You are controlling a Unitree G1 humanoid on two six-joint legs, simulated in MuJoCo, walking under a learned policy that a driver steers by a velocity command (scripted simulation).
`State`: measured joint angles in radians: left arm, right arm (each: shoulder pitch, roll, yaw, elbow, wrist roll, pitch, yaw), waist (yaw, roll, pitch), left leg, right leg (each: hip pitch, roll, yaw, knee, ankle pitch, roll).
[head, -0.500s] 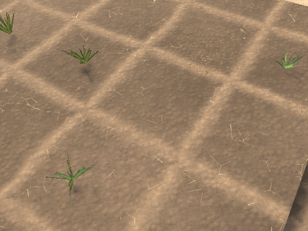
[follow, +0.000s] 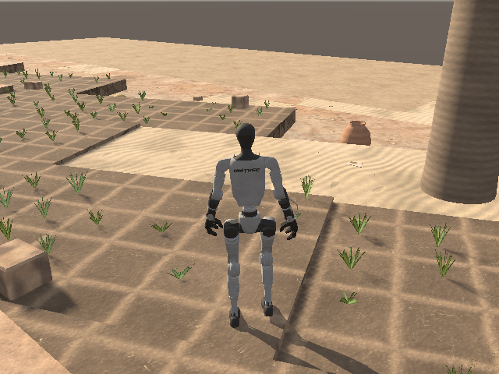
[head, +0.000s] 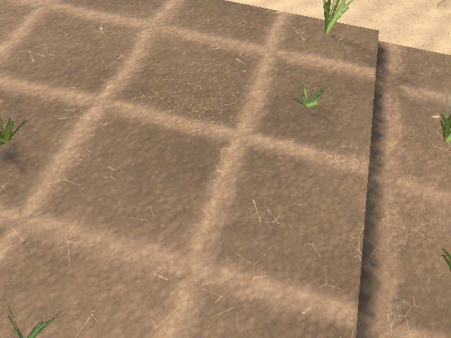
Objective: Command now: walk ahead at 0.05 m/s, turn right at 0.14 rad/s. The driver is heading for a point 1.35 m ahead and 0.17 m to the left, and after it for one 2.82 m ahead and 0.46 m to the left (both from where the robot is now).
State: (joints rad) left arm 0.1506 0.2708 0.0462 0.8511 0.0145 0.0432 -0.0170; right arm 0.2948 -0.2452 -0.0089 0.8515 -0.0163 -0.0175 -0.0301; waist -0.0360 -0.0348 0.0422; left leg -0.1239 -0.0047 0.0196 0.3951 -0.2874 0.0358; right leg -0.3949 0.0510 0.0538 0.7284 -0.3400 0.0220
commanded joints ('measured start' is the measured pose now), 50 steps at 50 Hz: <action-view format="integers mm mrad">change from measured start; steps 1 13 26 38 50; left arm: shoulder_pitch -20 11 39 105 12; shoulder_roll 47 75 63 32 -11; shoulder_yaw -4 -20 -27 -42 -32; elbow -43 90 216 291 193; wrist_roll -7 -13 -9 -7 24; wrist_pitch -12 -41 -43 -40 -69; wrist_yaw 12 52 56 56 13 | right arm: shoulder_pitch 40 65 25 44 190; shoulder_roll -162 -89 -69 -38 -99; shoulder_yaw -38 -4 5 20 -31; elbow -12 109 204 256 287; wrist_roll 4 5 4 5 -12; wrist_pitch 3 23 27 21 10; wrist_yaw -1 -4 -16 -17 -7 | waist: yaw -1 33 30 40 -9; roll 229 15 41 46 164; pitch -73 -23 -7 22 182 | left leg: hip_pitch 91 -21 33 -11 -19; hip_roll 196 90 104 106 333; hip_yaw -129 -65 -71 -82 -435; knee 37 -43 -74 -90 -306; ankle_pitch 873 218 190 129 -472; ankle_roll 126 -16 -1 7 211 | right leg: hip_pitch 79 303 259 240 -184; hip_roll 23 -133 -125 -119 -70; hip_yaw -92 88 84 78 -83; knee -171 -341 -385 -407 71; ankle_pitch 39 504 409 306 -101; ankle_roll -27 -105 -91 -79 -88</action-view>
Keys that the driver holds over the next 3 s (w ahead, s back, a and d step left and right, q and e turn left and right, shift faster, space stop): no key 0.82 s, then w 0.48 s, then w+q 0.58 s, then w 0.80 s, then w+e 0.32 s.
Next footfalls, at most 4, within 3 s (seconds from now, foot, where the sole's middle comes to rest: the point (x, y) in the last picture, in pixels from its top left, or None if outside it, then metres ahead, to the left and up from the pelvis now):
0.08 right None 0.07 -0.11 -0.78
1.64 left None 0.46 0.02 -0.78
2.18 right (223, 231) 0.82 -0.03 -0.78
2.72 left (144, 185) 1.01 0.25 -0.78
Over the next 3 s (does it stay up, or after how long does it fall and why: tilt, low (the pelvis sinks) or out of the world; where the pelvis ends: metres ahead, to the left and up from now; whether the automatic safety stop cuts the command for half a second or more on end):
stays up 1.02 0.18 0.00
